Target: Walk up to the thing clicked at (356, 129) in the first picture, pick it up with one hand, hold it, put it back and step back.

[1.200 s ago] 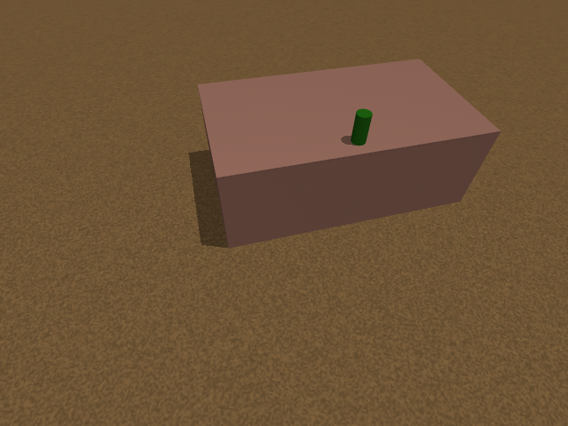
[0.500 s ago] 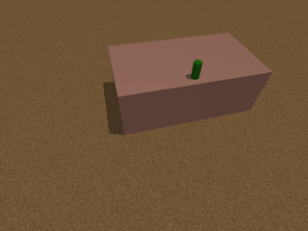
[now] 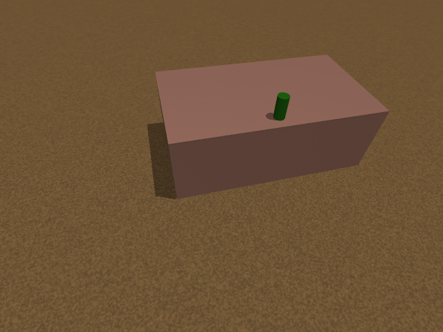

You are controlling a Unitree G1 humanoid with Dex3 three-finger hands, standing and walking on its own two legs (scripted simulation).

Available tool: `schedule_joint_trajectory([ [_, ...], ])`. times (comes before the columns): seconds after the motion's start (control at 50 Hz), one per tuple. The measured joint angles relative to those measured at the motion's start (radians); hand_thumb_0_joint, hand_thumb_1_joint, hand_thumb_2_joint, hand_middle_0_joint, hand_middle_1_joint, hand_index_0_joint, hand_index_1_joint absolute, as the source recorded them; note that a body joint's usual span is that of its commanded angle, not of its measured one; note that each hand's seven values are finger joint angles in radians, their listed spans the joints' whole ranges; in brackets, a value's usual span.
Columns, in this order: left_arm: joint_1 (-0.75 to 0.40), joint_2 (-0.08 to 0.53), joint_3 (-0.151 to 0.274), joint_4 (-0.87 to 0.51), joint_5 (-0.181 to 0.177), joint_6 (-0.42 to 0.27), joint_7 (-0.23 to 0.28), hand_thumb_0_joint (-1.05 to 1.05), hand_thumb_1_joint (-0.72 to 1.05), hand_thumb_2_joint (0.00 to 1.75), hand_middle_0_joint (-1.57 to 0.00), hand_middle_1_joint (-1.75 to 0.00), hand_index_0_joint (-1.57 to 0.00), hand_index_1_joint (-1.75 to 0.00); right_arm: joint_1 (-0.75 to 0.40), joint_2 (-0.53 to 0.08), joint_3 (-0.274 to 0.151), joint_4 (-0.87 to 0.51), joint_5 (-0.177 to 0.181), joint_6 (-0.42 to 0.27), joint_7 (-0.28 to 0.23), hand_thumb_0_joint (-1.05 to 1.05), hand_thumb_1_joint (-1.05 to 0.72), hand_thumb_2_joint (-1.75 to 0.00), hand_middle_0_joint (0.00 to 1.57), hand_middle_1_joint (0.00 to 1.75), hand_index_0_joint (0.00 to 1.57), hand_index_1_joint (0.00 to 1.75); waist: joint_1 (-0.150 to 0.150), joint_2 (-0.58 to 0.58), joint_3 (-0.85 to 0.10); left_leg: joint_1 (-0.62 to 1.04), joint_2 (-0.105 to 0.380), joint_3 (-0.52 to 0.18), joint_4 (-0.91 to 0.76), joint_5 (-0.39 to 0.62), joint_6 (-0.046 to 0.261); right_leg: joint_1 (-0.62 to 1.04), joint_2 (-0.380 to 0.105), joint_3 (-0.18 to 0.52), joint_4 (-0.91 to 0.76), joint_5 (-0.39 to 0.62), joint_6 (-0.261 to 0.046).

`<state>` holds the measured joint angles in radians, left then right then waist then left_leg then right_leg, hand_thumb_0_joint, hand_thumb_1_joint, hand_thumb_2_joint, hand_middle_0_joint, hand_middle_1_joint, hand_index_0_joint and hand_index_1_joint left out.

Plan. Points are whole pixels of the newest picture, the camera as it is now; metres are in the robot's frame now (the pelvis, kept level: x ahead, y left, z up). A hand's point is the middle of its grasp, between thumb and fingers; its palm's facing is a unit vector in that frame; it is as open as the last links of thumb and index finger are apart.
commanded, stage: walk up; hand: right
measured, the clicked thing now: (281, 106) +1.16 -0.31 -0.30
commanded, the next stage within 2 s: none
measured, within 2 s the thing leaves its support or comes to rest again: neither
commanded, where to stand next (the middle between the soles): +0.74 -0.19 m, yaw +12 degrees
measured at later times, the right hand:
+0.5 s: hand (399, 297) +0.24 -0.39 -0.15, palm faces -0.13 +0.92 -0.38, open 7.4 cm
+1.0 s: hand (381, 219) +0.44 -0.44 -0.15, palm faces -0.14 +0.90 -0.42, open 7.4 cm
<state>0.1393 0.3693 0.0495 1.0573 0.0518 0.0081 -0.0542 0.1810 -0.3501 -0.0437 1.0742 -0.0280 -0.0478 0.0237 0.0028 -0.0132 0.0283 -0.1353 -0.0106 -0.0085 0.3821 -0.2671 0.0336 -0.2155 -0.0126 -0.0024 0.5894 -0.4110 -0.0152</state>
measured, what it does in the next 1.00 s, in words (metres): walks ahead: right foot, then left foot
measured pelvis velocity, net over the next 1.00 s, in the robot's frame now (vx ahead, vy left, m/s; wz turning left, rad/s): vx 0.35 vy -0.16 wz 0.13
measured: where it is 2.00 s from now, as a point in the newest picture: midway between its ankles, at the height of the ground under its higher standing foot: (265, 241)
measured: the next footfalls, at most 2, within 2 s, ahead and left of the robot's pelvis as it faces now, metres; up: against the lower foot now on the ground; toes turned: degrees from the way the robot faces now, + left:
right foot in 0.24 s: +0.17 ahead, -0.22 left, +0.00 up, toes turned -1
left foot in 0.66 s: +0.33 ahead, +0.02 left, +0.00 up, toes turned +11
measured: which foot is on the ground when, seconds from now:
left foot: down 0.00-0.26, up 0.28-0.64, down 0.66-1.00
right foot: up 0.00-0.22, down 0.24-0.68, up 0.70-1.00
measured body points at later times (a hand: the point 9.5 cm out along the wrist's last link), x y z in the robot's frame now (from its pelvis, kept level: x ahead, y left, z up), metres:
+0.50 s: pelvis +0.14 -0.12 -0.01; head +0.14 -0.12 +0.44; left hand +0.14 +0.20 -0.12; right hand +0.24 -0.44 -0.12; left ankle +0.18 +0.01 -0.69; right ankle +0.13 -0.22 -0.75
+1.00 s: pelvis +0.35 -0.16 -0.02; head +0.36 -0.16 +0.43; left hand +0.40 +0.19 -0.12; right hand +0.44 -0.48 -0.12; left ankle +0.29 +0.01 -0.75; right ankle +0.49 -0.31 -0.73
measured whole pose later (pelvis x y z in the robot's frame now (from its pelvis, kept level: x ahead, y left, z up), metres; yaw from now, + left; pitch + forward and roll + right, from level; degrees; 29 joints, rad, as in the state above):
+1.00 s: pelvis +0.35 -0.16 -0.02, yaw +7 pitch -3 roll +2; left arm 0.25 0.45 0.09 0.81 0.02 -0.02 -0.11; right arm 0.35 -0.43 -0.06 0.84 -0.01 -0.10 0.02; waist -0.01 -0.04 0.09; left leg -0.15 0.08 0.04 0.59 -0.38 -0.03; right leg -0.49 -0.13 0.02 0.75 -0.23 -0.02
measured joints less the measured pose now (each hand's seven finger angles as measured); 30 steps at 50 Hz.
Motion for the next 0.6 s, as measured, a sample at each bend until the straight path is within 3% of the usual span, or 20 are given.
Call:
schedule_joint_trajectory([
  [0.04,0.006,0.023,0.022,-0.025,0.007,0.008,-0.016,0.0,0.9,0.9,-0.2,-0.3,-0.21,-0.3,0.039,-0.005,-0.016,-0.018,-0.004,-0.014,0.001,0.0,-0.9,-0.89,0.21,0.3,0.21,0.3,-0.006,-0.008,-0.002,-0.002,0.002,-0.012,-0.005,-0.002,0.013,-0.085,0.0,0.014,0.163,-0.016,-0.004],
  [0.1,0.01,0.061,0.046,-0.062,0.005,0.004,-0.036,0.0,0.91,0.9,-0.2,-0.3,-0.2,-0.3,0.091,-0.024,-0.03,-0.033,-0.012,-0.019,-0.001,0.0,-0.9,-0.89,0.21,0.3,0.21,0.3,-0.01,-0.017,0.013,0.013,0.017,-0.029,-0.022,0.031,0.006,-0.168,-0.026,0.038,0.239,-0.014,-0.004],
  [0.22,0.045,0.099,0.072,-0.102,0.003,0.006,-0.057,0.0,0.91,0.9,-0.2,-0.3,-0.2,-0.3,0.144,-0.077,-0.055,-0.057,-0.021,-0.003,0.003,0.0,-0.9,-0.89,0.21,0.3,0.21,0.3,-0.012,-0.017,0.029,0.047,0.061,-0.033,0.052,-0.057,-0.049,-0.166,-0.079,0.037,0.058,0.05,0.005],
  [0.24,0.054,0.099,0.074,-0.106,0.002,-0.001,-0.055,0.0,0.91,0.9,-0.2,-0.3,-0.2,-0.3,0.147,-0.088,-0.058,-0.06,-0.022,0.002,0.003,0.01,-0.9,-0.89,0.21,0.3,0.21,0.3,-0.009,-0.01,0.026,0.04,0.073,-0.036,0.098,-0.096,-0.047,-0.144,-0.074,0.025,0.016,0.107,0.012],
  [0.26,0.058,0.092,0.077,-0.109,0.003,-0.012,-0.051,0.0,0.91,0.9,-0.2,-0.3,-0.2,-0.3,0.148,-0.101,-0.06,-0.064,-0.024,0.009,-0.001,0.01,-0.9,-0.89,0.21,0.3,0.21,0.3,-0.009,0.015,0.03,0.022,0.096,-0.052,0.175,-0.152,-0.024,-0.133,-0.055,0.006,0.016,0.187,0.021],
  [0.3,0.07,0.07,0.077,-0.125,0.011,-0.035,-0.037,0.0,0.91,0.9,-0.2,-0.3,-0.2,-0.3,0.146,-0.112,-0.062,-0.064,-0.019,0.023,-0.013,0.01,-0.9,-0.89,0.2,0.3,0.2,0.3,-0.004,0.054,0.032,-0.069,0.091,-0.109,0.429,-0.248,0.003,-0.126,-0.028,-0.04,0.079,0.151,0.025],
  [0.34,0.092,0.046,0.064,-0.136,0.007,-0.038,-0.031,0.0,0.91,0.9,-0.2,-0.3,-0.2,-0.3,0.136,-0.106,-0.057,-0.062,-0.011,0.031,-0.015,0.01,-0.9,-0.89,0.2,0.3,0.2,0.3,0.015,0.055,0.023,-0.16,0.046,-0.087,0.623,-0.228,0.005,-0.092,-0.026,-0.055,0.073,0.114,0.01],
  [0.38,0.119,0.024,0.048,-0.138,-0.003,-0.04,-0.029,0.0,0.91,0.9,-0.2,-0.3,-0.2,-0.3,0.117,-0.101,-0.048,-0.071,0.0,0.02,-0.006,0.01,-0.9,-0.89,0.2,0.3,0.2,0.3,0.028,0.057,0.018,-0.235,0.031,-0.04,0.702,-0.17,0.004,-0.038,-0.019,-0.066,0.013,0.119,-0.006],
  [0.46,0.163,0.004,0.028,-0.139,-0.016,-0.047,-0.026,0.0,0.9,0.9,-0.2,-0.3,-0.21,-0.3,0.092,-0.086,-0.035,-0.117,0.01,-0.007,0.016,0.01,-0.91,-0.89,0.2,0.3,0.2,0.3,0.046,0.052,0.022,-0.33,0.039,0.001,0.648,-0.067,-0.007,0.052,0.007,-0.088,-0.1,0.135,-0.024],
  [0.6,0.203,0.031,0.024,-0.172,-0.017,-0.053,-0.026,0.0,0.9,0.9,-0.21,-0.3,-0.21,-0.3,0.074,-0.056,-0.024,-0.168,0.006,-0.012,0.038,0.0,-0.9,-0.89,0.2,0.3,0.2,0.3,0.064,0.006,0.05,-0.328,0.078,0.028,0.325,0.002,-0.024,0.14,0.036,-0.133,-0.139,0.064,-0.03],
])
